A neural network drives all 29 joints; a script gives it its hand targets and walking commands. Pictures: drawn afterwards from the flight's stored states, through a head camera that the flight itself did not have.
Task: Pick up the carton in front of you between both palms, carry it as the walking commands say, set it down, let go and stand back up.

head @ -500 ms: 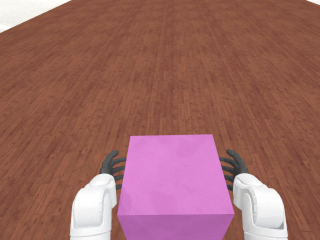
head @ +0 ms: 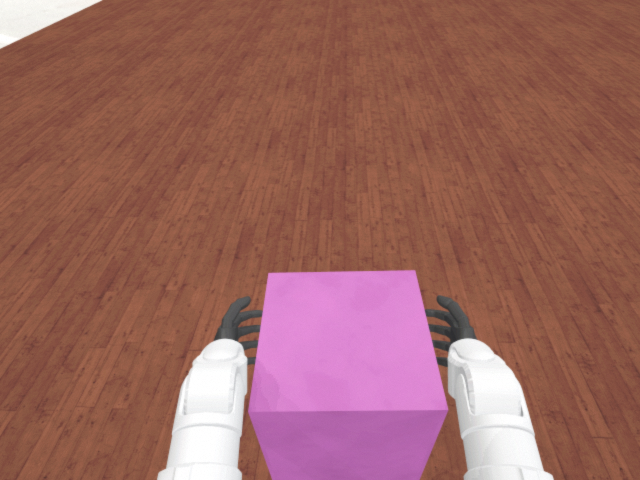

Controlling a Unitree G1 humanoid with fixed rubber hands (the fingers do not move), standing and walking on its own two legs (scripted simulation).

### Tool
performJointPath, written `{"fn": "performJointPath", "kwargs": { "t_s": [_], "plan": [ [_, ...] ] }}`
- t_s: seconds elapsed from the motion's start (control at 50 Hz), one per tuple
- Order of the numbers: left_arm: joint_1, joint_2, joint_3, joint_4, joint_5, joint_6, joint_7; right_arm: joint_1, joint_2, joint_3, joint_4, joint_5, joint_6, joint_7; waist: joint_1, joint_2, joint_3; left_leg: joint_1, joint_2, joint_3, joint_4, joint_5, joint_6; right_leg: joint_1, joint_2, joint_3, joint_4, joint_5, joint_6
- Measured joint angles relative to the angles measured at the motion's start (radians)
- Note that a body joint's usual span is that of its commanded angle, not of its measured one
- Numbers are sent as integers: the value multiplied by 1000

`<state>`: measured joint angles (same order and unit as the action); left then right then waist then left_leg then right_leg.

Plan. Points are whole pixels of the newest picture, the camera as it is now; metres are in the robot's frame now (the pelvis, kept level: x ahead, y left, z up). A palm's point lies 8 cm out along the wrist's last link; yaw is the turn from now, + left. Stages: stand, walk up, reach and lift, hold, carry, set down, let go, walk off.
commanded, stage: carry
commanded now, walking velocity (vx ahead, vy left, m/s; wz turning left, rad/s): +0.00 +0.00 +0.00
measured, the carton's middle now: (343, 380) +0.30 +0.00 -0.06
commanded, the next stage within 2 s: hold in 0.34 s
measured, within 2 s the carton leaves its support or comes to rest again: neither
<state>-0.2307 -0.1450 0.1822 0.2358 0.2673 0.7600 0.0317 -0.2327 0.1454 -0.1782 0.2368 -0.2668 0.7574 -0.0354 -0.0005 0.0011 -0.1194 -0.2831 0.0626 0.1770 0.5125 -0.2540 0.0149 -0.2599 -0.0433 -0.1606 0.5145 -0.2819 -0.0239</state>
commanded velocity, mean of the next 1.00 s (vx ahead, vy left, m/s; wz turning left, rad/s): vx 0.00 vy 0.00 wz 0.00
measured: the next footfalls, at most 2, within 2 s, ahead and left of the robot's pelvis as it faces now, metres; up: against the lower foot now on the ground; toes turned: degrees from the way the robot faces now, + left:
none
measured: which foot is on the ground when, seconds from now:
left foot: down 0.00-1.00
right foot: down 0.00-1.00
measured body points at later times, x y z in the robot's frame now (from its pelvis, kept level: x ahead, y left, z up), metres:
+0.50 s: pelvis -0.01 +0.00 +0.01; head -0.04 +0.00 +0.46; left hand +0.28 +0.15 +0.03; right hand +0.27 -0.16 +0.03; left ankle +0.01 +0.12 -0.74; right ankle -0.01 -0.10 -0.74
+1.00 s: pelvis -0.04 +0.02 +0.00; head -0.10 +0.02 +0.45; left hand +0.27 +0.15 +0.05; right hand +0.25 -0.15 +0.05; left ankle +0.01 +0.12 -0.74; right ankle -0.01 -0.10 -0.74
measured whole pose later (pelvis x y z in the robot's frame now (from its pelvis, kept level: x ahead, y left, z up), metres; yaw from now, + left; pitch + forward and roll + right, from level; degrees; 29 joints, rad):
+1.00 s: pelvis -0.04 +0.02 +0.00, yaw -4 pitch -9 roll +0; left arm -0.32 -0.17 0.28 0.34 0.32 0.72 0.00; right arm -0.32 0.17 -0.27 0.34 -0.32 0.72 0.00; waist 0.00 0.00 0.01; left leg -0.10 -0.03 -0.03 0.45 -0.20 0.02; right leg -0.10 0.02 0.04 0.45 -0.20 -0.01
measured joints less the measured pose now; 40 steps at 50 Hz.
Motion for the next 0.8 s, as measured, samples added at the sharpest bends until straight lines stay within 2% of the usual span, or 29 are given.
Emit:
{"fn": "performJointPath", "kwargs": {
  "t_s": [0.06,0.14,0.24,0.34,0.36,0.4,0.48,0.58,0.8],
  "plan": [
    [-17,-4,19,35,5,-51,0,-17,4,-18,36,-7,-52,1,1,0,12,-6,0,0,-1,6,1,-6,-1,0,1,5,-1],
    [-19,-4,21,21,-6,-77,4,-19,4,-19,23,3,-79,-3,2,-1,25,-13,-1,0,0,11,2,-14,-2,0,3,9,-1],
    [-1,0,0,-39,-27,-52,10,0,0,1,-38,25,-52,-9,3,-1,26,-17,-1,0,3,10,3,-19,-3,1,8,8,0],
    [5,1,-6,-36,-22,-28,9,7,-1,5,-37,21,-27,-8,2,-1,14,-14,-1,0,5,7,2,-16,-4,1,10,5,1],
    [5,0,-5,-38,-22,-27,9,7,-1,5,-37,20,-28,-7,2,-2,35,9,-7,-11,-5,13,10,7,0,11,-1,9,-2],
    [17,3,-11,-56,-21,-24,5,14,-2,14,-45,18,-29,-4,8,0,86,72,-34,-93,-51,71,-11,68,25,68,-45,32,6],
    [27,5,-11,-58,-20,-23,-2,17,-3,18,-32,13,-34,1,13,3,135,152,-57,-175,-102,55,-22,139,46,113,-107,72,5],
    [-3,-1,-1,-14,-6,-32,-5,6,-1,-4,-16,9,-35,0,-2,1,151,180,-61,-179,-107,61,-13,164,52,134,-114,86,7],
    [-62,-15,64,69,35,-34,-22,-55,13,-60,70,-29,-33,25,3,-3,144,191,-73,-186,-81,64,-7,169,57,166,-85,93,13]
  ]
}}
